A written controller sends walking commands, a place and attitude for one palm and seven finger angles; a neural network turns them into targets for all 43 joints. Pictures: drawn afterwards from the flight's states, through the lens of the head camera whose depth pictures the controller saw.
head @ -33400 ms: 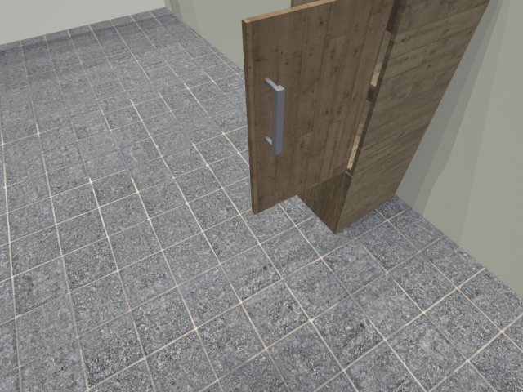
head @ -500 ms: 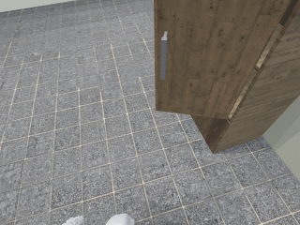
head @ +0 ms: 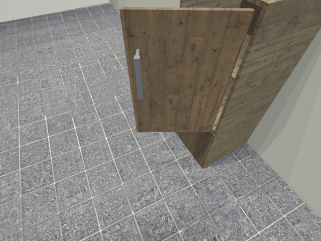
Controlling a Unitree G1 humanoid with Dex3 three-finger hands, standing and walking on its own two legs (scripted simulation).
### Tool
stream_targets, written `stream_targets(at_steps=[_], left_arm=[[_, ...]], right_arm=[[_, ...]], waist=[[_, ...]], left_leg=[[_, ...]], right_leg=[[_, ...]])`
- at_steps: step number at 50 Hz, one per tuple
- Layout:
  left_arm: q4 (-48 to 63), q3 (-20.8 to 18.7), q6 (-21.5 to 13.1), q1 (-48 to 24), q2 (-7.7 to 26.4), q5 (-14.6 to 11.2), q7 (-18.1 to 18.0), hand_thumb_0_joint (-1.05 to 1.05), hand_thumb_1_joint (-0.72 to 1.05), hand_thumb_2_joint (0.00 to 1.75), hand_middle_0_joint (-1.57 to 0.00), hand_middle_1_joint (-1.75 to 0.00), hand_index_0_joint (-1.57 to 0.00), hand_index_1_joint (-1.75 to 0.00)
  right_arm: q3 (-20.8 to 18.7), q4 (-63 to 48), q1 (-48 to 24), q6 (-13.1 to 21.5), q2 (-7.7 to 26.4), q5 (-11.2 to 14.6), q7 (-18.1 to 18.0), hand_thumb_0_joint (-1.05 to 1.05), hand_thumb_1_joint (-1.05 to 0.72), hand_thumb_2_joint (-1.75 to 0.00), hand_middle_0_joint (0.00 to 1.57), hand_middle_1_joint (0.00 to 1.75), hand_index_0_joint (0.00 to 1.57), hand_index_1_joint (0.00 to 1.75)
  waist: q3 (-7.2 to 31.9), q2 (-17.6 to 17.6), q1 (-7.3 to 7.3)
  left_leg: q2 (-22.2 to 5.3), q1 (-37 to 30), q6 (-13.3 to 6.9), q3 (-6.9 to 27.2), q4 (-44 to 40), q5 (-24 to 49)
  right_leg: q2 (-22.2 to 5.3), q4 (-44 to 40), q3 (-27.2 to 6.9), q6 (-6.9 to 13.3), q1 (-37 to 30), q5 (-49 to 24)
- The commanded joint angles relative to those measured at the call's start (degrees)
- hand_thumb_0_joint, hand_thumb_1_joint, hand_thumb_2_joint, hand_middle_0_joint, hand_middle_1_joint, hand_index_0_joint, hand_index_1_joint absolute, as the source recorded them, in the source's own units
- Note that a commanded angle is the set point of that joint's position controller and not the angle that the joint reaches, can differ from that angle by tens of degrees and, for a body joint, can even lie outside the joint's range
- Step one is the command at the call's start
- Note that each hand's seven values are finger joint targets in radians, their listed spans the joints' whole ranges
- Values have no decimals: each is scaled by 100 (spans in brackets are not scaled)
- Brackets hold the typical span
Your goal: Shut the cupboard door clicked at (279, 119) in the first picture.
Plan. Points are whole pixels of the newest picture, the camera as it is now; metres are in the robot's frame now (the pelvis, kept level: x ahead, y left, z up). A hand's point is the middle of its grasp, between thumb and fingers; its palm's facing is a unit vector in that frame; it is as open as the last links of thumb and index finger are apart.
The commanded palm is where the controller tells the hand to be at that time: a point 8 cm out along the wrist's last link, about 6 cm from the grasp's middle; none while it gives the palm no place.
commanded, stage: take the last steps up to it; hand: left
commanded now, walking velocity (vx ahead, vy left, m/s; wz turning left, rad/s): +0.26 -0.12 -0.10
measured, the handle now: (139, 75) +0.63 +0.10 +0.04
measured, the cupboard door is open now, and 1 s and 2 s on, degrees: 61 61 61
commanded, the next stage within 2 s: come to a stop and stand still in 0.42 s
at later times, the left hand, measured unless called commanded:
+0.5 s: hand (116, 239) +0.16 +0.14 -0.18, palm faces -0.03 -0.99 -0.14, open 7.4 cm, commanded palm none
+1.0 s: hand (122, 201) +0.26 +0.13 -0.18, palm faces +0.05 -0.97 -0.23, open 7.3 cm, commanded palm none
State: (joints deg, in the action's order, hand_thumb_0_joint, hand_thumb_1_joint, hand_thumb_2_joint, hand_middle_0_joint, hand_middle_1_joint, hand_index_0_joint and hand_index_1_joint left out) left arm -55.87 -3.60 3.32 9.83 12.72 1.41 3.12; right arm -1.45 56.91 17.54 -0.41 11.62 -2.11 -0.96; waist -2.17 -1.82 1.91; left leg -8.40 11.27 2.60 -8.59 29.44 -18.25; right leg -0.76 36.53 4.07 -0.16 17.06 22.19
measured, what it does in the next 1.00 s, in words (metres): walks ahead: right foot, then left foot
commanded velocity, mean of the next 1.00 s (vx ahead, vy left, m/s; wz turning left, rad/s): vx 0.01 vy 0.01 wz -0.03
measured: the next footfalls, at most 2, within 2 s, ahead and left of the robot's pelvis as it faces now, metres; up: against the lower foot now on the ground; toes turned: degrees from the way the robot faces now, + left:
right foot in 0.04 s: +0.04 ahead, -0.13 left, +0.00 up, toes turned -4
left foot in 0.34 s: +0.19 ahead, +0.08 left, +0.00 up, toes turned +8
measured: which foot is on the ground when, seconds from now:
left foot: down 0.00-0.04, up 0.06-0.32, down 0.34-0.68, up 0.70-1.00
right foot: up 0.00-0.02, down 0.04-0.34, up 0.36-0.62, down 0.64-1.00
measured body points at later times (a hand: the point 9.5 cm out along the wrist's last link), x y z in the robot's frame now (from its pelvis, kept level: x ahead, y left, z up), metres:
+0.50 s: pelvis +0.13 -0.04 +0.00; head +0.16 -0.02 +0.45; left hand +0.16 +0.19 -0.17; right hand +0.16 -0.28 -0.14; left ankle +0.15 +0.08 -0.74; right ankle +0.08 -0.16 -0.67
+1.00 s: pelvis +0.20 -0.06 +0.00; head +0.25 -0.05 +0.44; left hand +0.26 +0.19 -0.16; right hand +0.28 -0.33 -0.14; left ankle +0.20 +0.05 -0.73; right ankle +0.21 -0.21 -0.74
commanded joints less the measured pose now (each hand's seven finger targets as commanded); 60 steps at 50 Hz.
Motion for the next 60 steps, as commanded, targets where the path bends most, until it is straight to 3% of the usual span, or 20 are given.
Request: stream_targets(at_steps=[1,2,4,7,15,17,18,22,29,31,32,33,35,39,48,49,50,51,54,60], left_arm=[[-24,-289,-317,1092,1151,71,-96,0,90,90,-20,-30,-20,-30],[-80,-326,-300,1407,1422,10,-172,0,90,90,-20,-30,-20,-30],[-86,-245,-373,1047,1077,4,-286,0,90,90,-20,-30,-20,-30],[48,-100,-464,429,676,31,-323,0,90,90,-20,-30,-20,-30],[-222,-65,-456,428,607,-33,-283,0,90,90,-20,-30,-20,-30],[-69,32,-436,749,133,-95,-233,0,90,90,-20,-30,-20,-30],[80,39,-429,505,340,-17,-230,0,90,90,-20,-30,-20,-30],[19,-22,-346,301,200,19,-146,0,90,90,-20,-30,-20,-30],[-211,73,-343,783,-107,-7,-218,0,90,90,-20,-30,-20,-30],[-287,36,-466,1069,427,3,-335,0,90,90,-20,-30,-20,-30],[-272,21,-493,843,820,-1,-377,0,90,90,-20,-30,-20,-30],[-193,44,-453,663,936,-6,-380,0,90,90,-20,-30,-20,-30],[-239,12,-469,451,838,-19,-460,0,90,90,-20,-30,-20,-30],[-252,-156,-364,730,954,29,-619,0,90,90,-20,-30,-20,-30],[183,-169,-215,-90,899,30,-584,0,90,90,-20,-30,-20,-30],[213,-113,-177,43,718,-10,-574,0,90,90,-20,-30,-20,-30],[264,-25,-114,332,372,-27,-555,0,90,90,-20,-30,-20,-30],[308,8,-79,333,336,-41,-567,0,90,90,-20,-30,-20,-30],[168,-44,4,231,486,-32,-503,0,90,90,-20,-30,-20,-30],[-10,93,-99,339,324,-55,-400,0,90,90,-20,-30,-20,-30]], right_arm=[[-232,-395,-272,117,696,101,-18,0,-90,-90,20,30,20,30],[-172,-697,-906,103,640,85,2,0,-90,-90,20,30,20,30],[-225,-615,-969,112,751,82,-20,0,-90,-90,20,30,20,30],[-196,-384,-490,83,536,27,79,0,-90,-90,20,30,20,30],[-161,-99,452,229,509,31,45,0,-90,-90,20,30,20,30],[-345,98,1447,307,1492,-101,-70,0,-90,-90,20,30,20,30],[-334,81,1477,244,1617,-60,-130,0,-90,-90,20,30,20,30],[-173,-182,347,289,961,-22,-154,0,-90,-90,20,30,20,30],[-199,-79,-218,115,785,60,-72,0,-90,-90,20,30,20,30],[-107,-32,-137,112,332,144,-31,0,-90,-90,20,30,20,30],[-66,-20,134,50,128,185,4,0,-90,-90,20,30,20,30],[-92,34,273,-10,134,187,15,0,-90,-90,20,30,20,30],[-147,163,276,-121,244,184,-48,0,-90,-90,20,30,20,30],[-207,-5,-123,-164,430,201,-85,0,-90,-90,20,30,20,30],[-230,-274,56,-200,403,164,41,0,-90,-90,20,30,20,30],[-243,-267,148,-127,646,136,49,0,-90,-90,20,30,20,30],[-317,-388,-1,-73,1101,90,48,0,-90,-90,20,30,20,30],[-325,-506,-163,-97,1323,45,9,0,-90,-90,20,30,20,30],[-174,-547,-673,-23,975,39,-167,0,-90,-90,20,30,20,30],[-150,-343,-647,-5,869,78,-162,0,-90,-90,20,30,20,30]], waist=[[308,1478,-669],[86,1720,-940],[-252,1653,-649],[-215,890,-147],[23,447,282],[601,-1651,512],[553,-1194,554],[-57,-636,14],[210,-509,-362],[297,758,-465],[389,1355,-234],[405,922,-151],[307,1911,-170],[687,1375,-517],[642,1258,-29],[786,564,-24],[767,-967,-124],[578,-1207,-49],[137,-981,-199],[350,-544,-104]], left_leg=[[184,2399,-110,-271,1272,-1396],[472,2950,-89,97,2572,-2076],[223,3262,-131,684,3515,-1395],[140,2324,-79,499,3057,-677],[482,-224,-118,84,12,842],[-1676,-1793,-1061,3023,-1080,1131],[-2108,-1457,-1414,3527,-1411,925],[-1425,-40,-1134,1985,-1656,735],[-490,720,-705,552,-786,603],[245,1076,-173,139,168,185],[529,909,-35,111,348,-770],[559,418,-60,273,467,-946],[508,613,-26,357,873,-966],[761,1623,11,701,2165,-1444],[760,88,-11,670,-80,664],[379,-544,-93,911,-662,1627],[-804,-547,-567,2203,-944,2905],[-1314,127,-1179,2486,-1085,3248],[-868,477,-1214,2073,-1198,2692],[-777,-321,-1239,1769,-1109,2389]], right_leg=[[-1245,-2175,-1809,687,-2509,563],[-1969,-2728,-2870,1254,-2146,809],[-1877,-2735,-2858,1563,-1646,517],[-1344,-2435,-1339,1312,-852,-744],[-754,-1241,-686,859,-145,-1334],[256,1482,127,294,1463,623],[212,2552,-335,285,1691,1325],[-384,2774,-536,100,1582,186],[25,-429,283,-122,-588,-1157],[-787,-1523,-1022,72,-1167,-2486],[-1627,-1829,-1638,441,-986,-2959],[-1739,-1796,-1520,558,-548,-3056],[-1670,-1525,-1540,726,-789,-4994],[-2113,-965,-1564,1196,-2106,-7348],[-1476,-815,-747,625,-498,-3656],[-1075,-355,-529,337,-100,-2430],[-339,312,-62,-75,465,23],[-43,1198,-315,-102,332,1279],[-26,2307,-964,-97,648,625],[-46,803,-542,-111,285,503]])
